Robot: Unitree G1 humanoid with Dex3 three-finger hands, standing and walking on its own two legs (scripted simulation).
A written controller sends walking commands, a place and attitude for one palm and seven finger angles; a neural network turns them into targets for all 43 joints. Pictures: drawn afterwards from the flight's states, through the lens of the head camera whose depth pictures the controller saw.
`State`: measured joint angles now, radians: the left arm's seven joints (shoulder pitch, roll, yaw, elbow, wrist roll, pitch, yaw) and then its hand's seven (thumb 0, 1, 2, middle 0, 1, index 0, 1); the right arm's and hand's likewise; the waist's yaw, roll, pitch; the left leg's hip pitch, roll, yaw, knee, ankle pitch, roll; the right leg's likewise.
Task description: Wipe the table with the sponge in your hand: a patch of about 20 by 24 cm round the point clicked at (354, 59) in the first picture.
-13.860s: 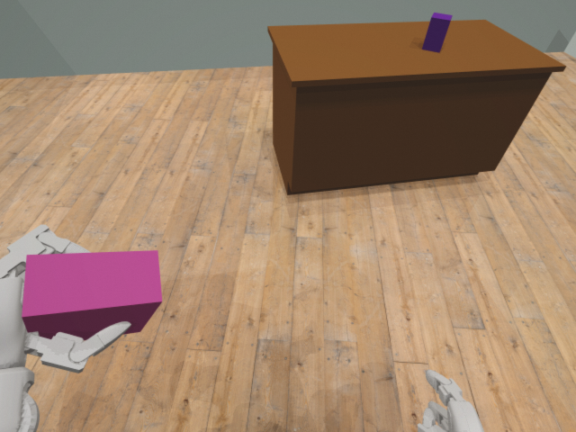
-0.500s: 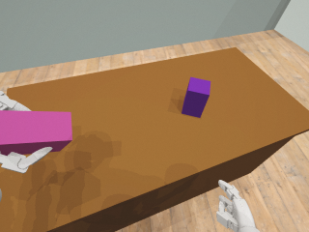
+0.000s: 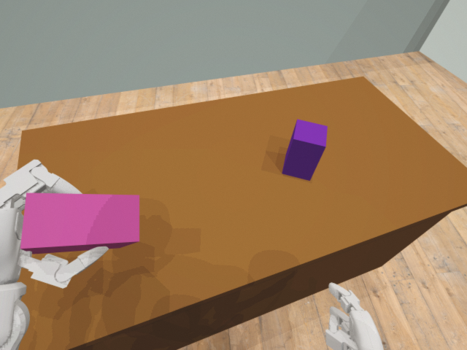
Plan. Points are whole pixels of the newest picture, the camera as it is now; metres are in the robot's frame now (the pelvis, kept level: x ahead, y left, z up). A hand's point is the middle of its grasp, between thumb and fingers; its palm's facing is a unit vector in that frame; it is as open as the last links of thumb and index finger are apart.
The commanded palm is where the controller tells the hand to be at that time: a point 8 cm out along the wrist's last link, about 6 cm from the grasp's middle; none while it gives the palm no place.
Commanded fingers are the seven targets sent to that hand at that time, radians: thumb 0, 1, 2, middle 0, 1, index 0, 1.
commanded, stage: come to a stop and stand still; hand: left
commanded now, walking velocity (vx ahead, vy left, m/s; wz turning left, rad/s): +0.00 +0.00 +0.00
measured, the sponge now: (97, 225) +0.23 +0.21 +0.14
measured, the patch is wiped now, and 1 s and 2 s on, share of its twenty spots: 0.00 0.00 0.00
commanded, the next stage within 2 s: look again from close up in 0.04 s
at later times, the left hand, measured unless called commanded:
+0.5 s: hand (76, 227) +0.22 +0.22 +0.16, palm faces +0.34 -0.86 -0.37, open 9.6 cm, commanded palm +0.16 +0.26 +0.18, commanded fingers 0.00 0.10 1.30 -1.20 -1.60 -1.20 -1.60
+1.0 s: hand (52, 224) +0.22 +0.25 +0.16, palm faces +0.38 -0.84 -0.38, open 9.6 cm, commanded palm +0.16 +0.27 +0.18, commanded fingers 0.00 0.10 1.30 -1.20 -1.60 -1.20 -1.60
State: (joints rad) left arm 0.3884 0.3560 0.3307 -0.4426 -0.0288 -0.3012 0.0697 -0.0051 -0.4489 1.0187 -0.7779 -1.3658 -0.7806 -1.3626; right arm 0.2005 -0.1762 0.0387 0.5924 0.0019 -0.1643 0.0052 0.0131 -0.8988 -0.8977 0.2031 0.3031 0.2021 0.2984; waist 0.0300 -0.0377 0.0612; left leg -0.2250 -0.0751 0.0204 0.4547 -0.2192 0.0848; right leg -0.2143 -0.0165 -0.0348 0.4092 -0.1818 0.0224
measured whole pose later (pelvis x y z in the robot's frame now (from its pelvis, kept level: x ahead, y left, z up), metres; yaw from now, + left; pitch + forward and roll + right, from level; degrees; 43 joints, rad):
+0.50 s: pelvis +0.00 -0.02 +0.00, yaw +0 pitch +0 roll -1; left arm 0.43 0.36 0.34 -0.44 -0.05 -0.24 0.08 -0.01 -0.45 1.02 -0.78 -1.37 -0.78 -1.36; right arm 0.20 -0.21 0.02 0.58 0.01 -0.13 -0.03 0.01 -0.90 -0.90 0.20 0.30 0.20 0.30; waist 0.02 -0.02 0.05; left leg -0.22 -0.04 0.01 0.44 -0.22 0.06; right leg -0.20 0.02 -0.04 0.37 -0.16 -0.01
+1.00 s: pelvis +0.00 -0.01 +0.00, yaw +1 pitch -1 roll -1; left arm 0.38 0.42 0.39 -0.41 -0.05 -0.29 0.06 -0.01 -0.45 1.02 -0.78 -1.36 -0.79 -1.36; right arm 0.23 -0.19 0.03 0.61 0.01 -0.18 -0.02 0.01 -0.90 -0.90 0.20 0.30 0.20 0.30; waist 0.04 -0.06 0.06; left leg -0.24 -0.06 0.00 0.48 -0.24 0.07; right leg -0.22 0.00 -0.05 0.43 -0.20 0.00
